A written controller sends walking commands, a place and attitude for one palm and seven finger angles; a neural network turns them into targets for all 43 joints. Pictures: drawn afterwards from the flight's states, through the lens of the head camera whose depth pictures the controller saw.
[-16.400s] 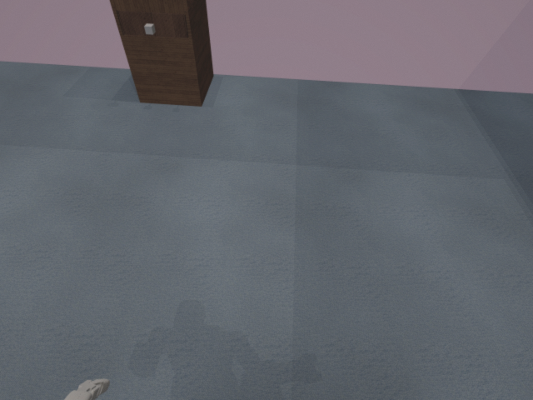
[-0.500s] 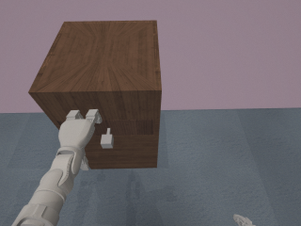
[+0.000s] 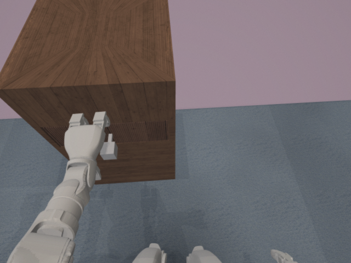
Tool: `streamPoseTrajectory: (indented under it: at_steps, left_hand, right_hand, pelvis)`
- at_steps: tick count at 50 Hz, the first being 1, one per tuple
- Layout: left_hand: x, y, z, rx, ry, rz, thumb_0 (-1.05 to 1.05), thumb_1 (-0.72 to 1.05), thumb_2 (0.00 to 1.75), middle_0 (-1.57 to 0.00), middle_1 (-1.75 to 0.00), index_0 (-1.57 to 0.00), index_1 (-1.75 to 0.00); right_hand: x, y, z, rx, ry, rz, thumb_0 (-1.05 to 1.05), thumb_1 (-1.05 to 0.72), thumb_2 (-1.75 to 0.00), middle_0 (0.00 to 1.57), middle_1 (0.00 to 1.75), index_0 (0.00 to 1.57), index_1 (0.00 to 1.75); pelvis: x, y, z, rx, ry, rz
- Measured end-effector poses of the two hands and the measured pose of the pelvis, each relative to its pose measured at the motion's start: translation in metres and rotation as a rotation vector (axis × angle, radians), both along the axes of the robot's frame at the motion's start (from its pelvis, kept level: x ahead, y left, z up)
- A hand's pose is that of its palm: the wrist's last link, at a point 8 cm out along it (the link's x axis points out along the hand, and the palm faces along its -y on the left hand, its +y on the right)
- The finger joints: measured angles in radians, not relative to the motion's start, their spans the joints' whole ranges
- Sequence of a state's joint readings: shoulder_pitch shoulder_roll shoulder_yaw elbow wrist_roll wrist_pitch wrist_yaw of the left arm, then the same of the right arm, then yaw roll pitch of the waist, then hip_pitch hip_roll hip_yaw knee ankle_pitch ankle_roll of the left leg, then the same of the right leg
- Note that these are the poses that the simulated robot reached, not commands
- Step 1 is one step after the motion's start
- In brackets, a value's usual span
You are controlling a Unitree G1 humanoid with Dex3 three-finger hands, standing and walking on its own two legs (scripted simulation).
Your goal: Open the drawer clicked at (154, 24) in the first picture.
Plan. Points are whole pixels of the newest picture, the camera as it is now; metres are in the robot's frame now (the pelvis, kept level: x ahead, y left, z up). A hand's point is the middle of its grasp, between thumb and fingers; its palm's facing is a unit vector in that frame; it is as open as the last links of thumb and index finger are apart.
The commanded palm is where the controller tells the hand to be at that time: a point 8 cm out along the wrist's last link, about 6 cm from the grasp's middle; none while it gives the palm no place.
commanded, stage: move the hooked fingers above the handle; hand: left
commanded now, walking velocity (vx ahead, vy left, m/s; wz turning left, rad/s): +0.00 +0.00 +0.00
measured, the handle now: (109, 145) +0.47 +0.23 -0.17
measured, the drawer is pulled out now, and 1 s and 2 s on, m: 0.00 0.00 0.00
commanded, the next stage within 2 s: none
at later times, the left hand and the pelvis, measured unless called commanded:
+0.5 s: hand (108, 149) +0.43 +0.21 -0.11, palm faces +0.00 +0.00 -1.00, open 13.8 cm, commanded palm +0.40 +0.20 -0.04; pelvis -0.03 +0.01 -0.05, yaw -2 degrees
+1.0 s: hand (107, 153) +0.42 +0.21 -0.12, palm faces -0.09 -0.04 -1.00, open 13.8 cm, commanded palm +0.40 +0.20 -0.04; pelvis -0.03 +0.01 -0.04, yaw -1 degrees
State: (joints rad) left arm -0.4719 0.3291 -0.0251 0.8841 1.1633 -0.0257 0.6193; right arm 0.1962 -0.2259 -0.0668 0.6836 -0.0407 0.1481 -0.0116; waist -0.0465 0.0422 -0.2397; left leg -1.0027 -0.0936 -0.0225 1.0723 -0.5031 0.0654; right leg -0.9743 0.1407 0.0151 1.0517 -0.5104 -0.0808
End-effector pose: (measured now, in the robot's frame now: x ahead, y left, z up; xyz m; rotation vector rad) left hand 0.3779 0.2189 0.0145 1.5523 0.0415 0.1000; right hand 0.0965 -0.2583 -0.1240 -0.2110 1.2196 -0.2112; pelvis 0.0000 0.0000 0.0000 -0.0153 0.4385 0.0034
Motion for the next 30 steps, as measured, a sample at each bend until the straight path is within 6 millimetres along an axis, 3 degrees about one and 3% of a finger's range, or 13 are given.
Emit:
streamPoseTrajectory:
  at_steps: [6,10,16,21,25,30]
  left_hand:
    - [-0.006,0.01,-0.029,0.032,0.162,0.111,0.0,-0.49,0.3,-0.32,-1.2,-0.32,-1.2]
    - [-0.003,-0.003,-0.047,-0.014,0.224,0.024,0.0,-0.49,0.3,-0.32,-1.2,-0.32,-1.2]
    - [0.023,-0.031,-0.054,-0.051,0.08,-0.138,0.0,-0.49,0.3,-0.32,-1.2,-0.32,-1.2]
    - [0.038,-0.024,-0.066,-0.018,-0.009,-0.026,0.0,-0.49,0.3,-0.32,-1.2,-0.32,-1.2]
    - [0.031,-0.014,-0.072,0.011,0.036,0.051,0.0,-0.49,0.3,-0.32,-1.2,-0.33,-1.21]
    - [0.01,-0.003,-0.067,-0.002,0.154,0.091,0.0,-0.49,0.3,-0.32,-1.2,-0.33,-1.21]
  right_hand:
    - [-0.029,0.011,-0.01,0.041,0.064,-0.022,0.01,-0.91,-0.9,0.2,0.3,0.2,0.3]
    - [-0.049,0.01,-0.011,0.014,0.096,-0.028,0.01,-0.91,-0.9,0.2,0.3,0.21,0.3]
    - [-0.076,-0.002,-0.026,-0.046,0.139,-0.048,0.01,-0.91,-0.9,0.2,0.3,0.21,0.3]
    - [-0.095,-0.003,-0.043,-0.037,0.175,-0.067,0.01,-0.91,-0.9,0.2,0.3,0.2,0.3]
    - [-0.103,0.006,-0.048,0.008,0.194,-0.081,0.01,-0.91,-0.9,0.2,0.3,0.2,0.3]
    - [-0.101,0.019,-0.039,0.044,0.178,-0.077,0.01,-0.91,-0.9,0.2,0.3,0.2,0.3]
  pelvis:
    - [-0.007,0.001,-0.003,0.0,0.012,-0.001]
    - [-0.012,0.001,-0.009,-0.011,0.029,0.013]
    - [-0.02,0.005,-0.032,-0.032,0.085,0.017]
    - [-0.029,0.009,-0.049,-0.031,0.115,-0.004]
    - [-0.032,0.011,-0.048,-0.024,0.11,-0.017]
    - [-0.031,0.01,-0.033,-0.021,0.077,-0.012]
